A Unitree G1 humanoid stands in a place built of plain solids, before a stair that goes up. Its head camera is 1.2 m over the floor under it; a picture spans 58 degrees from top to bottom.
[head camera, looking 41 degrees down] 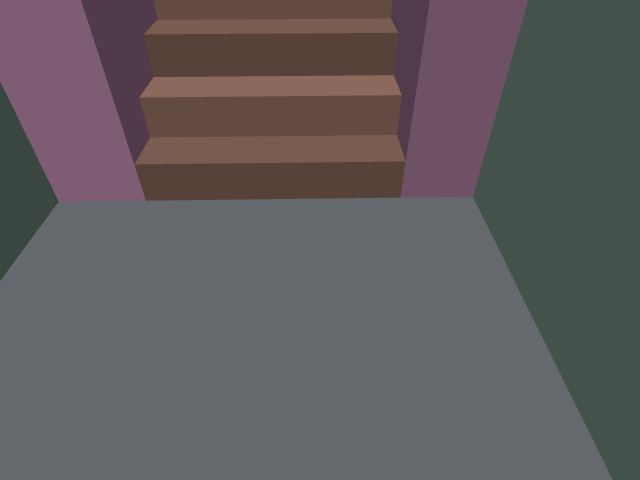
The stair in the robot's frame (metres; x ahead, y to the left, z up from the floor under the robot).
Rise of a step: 0.20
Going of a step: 0.25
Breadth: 1.22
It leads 1 degrees to the left of straight ahead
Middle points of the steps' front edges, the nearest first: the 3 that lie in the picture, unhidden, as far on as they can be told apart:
1.67 0.22 0.20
1.93 0.22 0.40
2.18 0.23 0.60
